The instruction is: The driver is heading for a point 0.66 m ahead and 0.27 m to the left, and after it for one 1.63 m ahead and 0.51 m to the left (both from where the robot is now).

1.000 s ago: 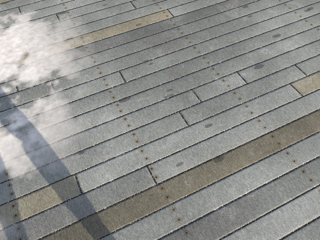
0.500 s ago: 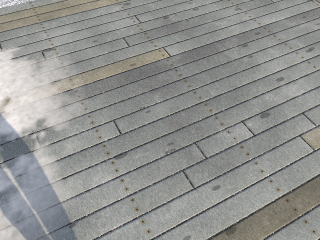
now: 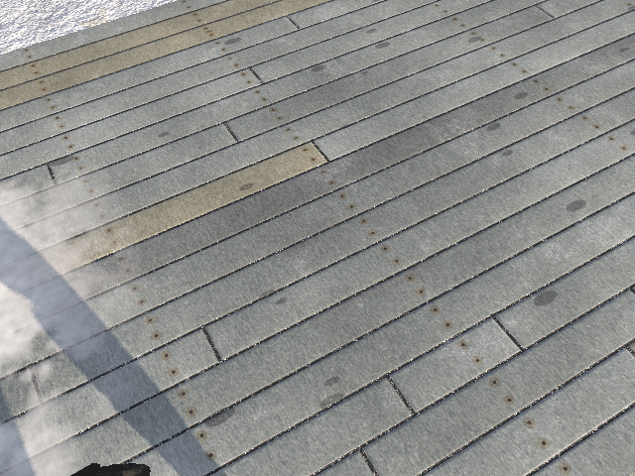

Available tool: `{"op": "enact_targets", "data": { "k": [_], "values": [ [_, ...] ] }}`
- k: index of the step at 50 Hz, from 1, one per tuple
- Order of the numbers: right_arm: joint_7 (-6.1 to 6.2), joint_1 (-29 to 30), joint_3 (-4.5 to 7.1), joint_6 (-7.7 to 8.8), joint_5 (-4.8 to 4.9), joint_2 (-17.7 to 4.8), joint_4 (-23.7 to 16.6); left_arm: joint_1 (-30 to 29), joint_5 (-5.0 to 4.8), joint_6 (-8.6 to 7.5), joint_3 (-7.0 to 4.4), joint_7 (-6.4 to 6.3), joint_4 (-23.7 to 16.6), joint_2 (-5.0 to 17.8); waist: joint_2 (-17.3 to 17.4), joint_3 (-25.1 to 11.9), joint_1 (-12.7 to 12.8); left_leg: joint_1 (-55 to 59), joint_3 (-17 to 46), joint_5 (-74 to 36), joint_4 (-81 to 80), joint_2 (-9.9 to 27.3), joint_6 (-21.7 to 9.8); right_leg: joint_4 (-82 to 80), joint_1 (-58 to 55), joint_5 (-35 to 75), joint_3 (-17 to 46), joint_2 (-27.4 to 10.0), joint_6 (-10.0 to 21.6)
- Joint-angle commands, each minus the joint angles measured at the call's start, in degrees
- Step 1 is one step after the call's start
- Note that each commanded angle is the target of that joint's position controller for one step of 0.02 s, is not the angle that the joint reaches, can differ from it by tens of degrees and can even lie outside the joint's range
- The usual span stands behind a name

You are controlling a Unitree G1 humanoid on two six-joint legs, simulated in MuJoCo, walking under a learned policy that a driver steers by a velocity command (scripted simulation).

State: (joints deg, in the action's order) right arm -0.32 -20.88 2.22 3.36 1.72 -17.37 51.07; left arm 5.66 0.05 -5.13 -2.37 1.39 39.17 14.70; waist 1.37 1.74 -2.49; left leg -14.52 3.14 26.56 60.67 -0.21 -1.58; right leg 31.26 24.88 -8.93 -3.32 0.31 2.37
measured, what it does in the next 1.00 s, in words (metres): walks ahead, turning left: left foot, then right foot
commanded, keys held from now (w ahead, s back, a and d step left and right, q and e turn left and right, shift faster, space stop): w+q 0.88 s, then q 0.12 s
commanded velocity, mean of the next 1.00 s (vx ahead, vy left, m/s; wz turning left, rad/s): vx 0.49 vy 0.00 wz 0.51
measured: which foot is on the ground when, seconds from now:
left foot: up 0.00-0.42, down 0.44-0.92, up 0.94-1.00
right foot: down 0.00-0.46, up 0.48-0.90, down 0.92-1.00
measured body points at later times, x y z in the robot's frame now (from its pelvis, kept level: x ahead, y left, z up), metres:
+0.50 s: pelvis +0.27 +0.06 -0.01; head +0.31 +0.08 +0.43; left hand +0.24 +0.36 -0.14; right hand +0.52 -0.14 -0.10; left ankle +0.34 +0.16 -0.73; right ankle +0.11 -0.11 -0.66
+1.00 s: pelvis +0.55 +0.12 +0.00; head +0.58 +0.13 +0.45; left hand +0.60 +0.44 -0.08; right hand +0.76 -0.10 -0.12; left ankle +0.36 +0.16 -0.67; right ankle +0.69 +0.07 -0.73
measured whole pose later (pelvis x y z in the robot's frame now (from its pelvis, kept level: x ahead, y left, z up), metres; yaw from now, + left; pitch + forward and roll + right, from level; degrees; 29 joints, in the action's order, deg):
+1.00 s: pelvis +0.55 +0.12 +0.00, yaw +33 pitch +2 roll -1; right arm 1.5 -19.8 4.5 0.6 1.3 -17.6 41.0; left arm 2.8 1.0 -6.5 -3.0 1.2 40.3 15.7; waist 1.4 1.6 -3.5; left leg -15.7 11.1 32.4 58.1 -5.4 -0.4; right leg 31.1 25.6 -7.8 0.0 1.4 0.7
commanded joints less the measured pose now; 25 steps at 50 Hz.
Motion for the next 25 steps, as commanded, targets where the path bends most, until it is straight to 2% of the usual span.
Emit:
{"op": "enact_targets", "data": {
  "k": [1,2,3,4,6,8,12,15,17,18,20,21,22,23,24,25],
  "values": [
    [0.07,5.6,1.84,1.8,0.17,-7.2,-6.39,10.26,0.21,-0.17,-2.35,-0.68,0.69,6.87,-5.25,-5.77,6.17,-26.64,2.62,-6.1,8.82,5.97,0.1,-16.61,-26.57,-0.17,21.6,-17.53,10.09],
    [0.15,3.94,2.07,0.95,-0.03,-6.31,-6.0,8.46,0.68,-0.67,-2.05,-0.62,0.82,5.84,-6.49,-4.41,4.06,-23.14,3.07,-8.75,7.35,7.42,0.43,-19.03,-21.84,1.41,17.78,-16.25,9.53],
    [0.18,2.48,1.93,0.14,0.11,-5.04,-5.57,7.39,0.76,-1.13,-2.19,-0.49,1.2,5.67,-7.41,-3.71,2.98,-20.59,2.97,-9.74,6.45,7.88,0.96,-20.91,-18.71,2.99,15.5,-15.87,9.84],
    [0.24,1.76,1.82,-0.59,0.15,-3.84,-5.34,6.66,0.61,-1.57,-2.28,-0.44,1.75,5.58,-6.84,-2.82,2.17,-19.94,2.9,-10.19,5.46,8.12,1.46,-22.26,-16.78,5.31,12.77,-15.67,10.02],
    [0.48,3.54,1.89,-1.52,-0.05,-2.99,-6.19,6.21,0.78,-2.09,-2.71,-0.64,2.95,6.52,-5.42,-0.88,1.61,-22.01,3.24,-13.61,2.78,8.31,2.16,-24.0,-15.22,8.99,8.1,-15.37,9.72],
    [0.33,5.94,1.94,-1.67,-0.39,-2.6,-7.24,6.78,0.96,-2.05,-3.03,-1.07,4.02,7.36,-4.69,0.02,2.01,-24.47,3.47,-19.61,-2.49,8.22,2.6,-24.46,-16.39,11.9,3.77,-14.79,9.2],
    [-1.14,13.0,1.3,-0.98,-0.58,-1.0,-9.48,7.88,0.6,-1.44,-3.41,-1.85,5.38,9.0,-3.72,1.69,4.52,-22.27,-0.82,-30.53,-16.43,7.08,1.75,-25.1,-18.01,12.87,-3.52,-13.21,7.26],
    [-2.09,18.31,1.02,-0.96,-0.6,-0.66,-12.16,11.0,-0.16,-0.4,-3.92,-2.11,7.15,10.27,-2.97,3.33,6.6,-24.33,-2.8,-29.77,-21.95,6.51,0.39,-23.67,-24.17,14.46,-5.32,-15.29,6.84],
    [-2.71,20.2,1.19,-1.06,-0.57,-1.18,-13.86,11.97,-0.78,0.59,-4.27,-2.18,8.01,11.0,-3.38,3.76,6.66,-25.61,-4.1,-25.87,-23.94,5.78,-0.96,-21.06,-28.88,18.73,-6.2,-16.7,6.08],
    [-3.0,20.16,1.44,-1.13,-0.59,-1.67,-14.5,11.68,-1.02,1.07,-4.46,-2.28,8.13,11.55,-3.9,3.32,5.98,-24.56,-5.23,-23.21,-24.57,4.83,-1.87,-18.82,-30.48,24.45,-6.9,-17.1,5.47],
    [-3.2,16.61,2.56,-1.48,-0.61,-3.64,-14.74,10.43,-1.41,1.97,-4.93,-2.71,7.82,13.25,-6.01,-0.29,3.03,-17.54,-8.72,-17.0,-24.22,1.02,-4.15,-10.44,-32.18,43.58,-8.39,-17.0,4.1],
    [-3.07,10.71,3.73,-1.65,-0.43,-5.53,-13.6,9.64,-1.53,2.52,-5.02,-2.9,7.62,13.75,-6.22,-3.61,-0.51,-9.91,-10.05,-15.56,-25.0,-1.47,-5.69,-1.82,-31.07,49.73,-9.31,-16.06,3.16],
    [-2.35,1.31,5.63,-1.82,-0.28,-8.7,-11.22,8.89,-1.62,2.7,-4.63,-3.09,7.33,13.12,-4.74,-8.38,-5.59,4.25,-9.39,-18.92,-28.8,-3.64,-7.94,10.93,-24.97,46.31,-10.65,-13.65,1.1],
    [-0.96,-5.49,7.34,-2.49,-0.11,-14.35,-9.84,10.77,0.43,2.07,-3.16,-3.04,6.08,9.14,5.25,-13.41,-6.55,21.06,6.89,-21.37,-29.43,6.43,-11.79,29.73,-9.04,18.18,-10.75,-10.0,-1.71],
    [-1.22,-1.75,7.35,-1.66,-0.12,-17.76,-11.73,14.38,0.69,0.12,-1.06,-2.16,2.97,3.14,15.62,-20.43,-0.17,36.59,41.63,-8.26,-39.56,18.78,-24.08,47.91,13.7,-24.98,-0.42,3.03,-4.56],
    [-1.67,-2.55,5.74,-0.96,-0.42,-12.03,-12.52,7.64,-1.42,-1.98,-2.14,-1.21,2.58,9.0,6.41,-20.89,-4.64,36.8,42.02,-5.21,-44.48,18.91,-21.48,50.25,19.96,-23.39,9.31,0.01,-3.0]
  ]
}}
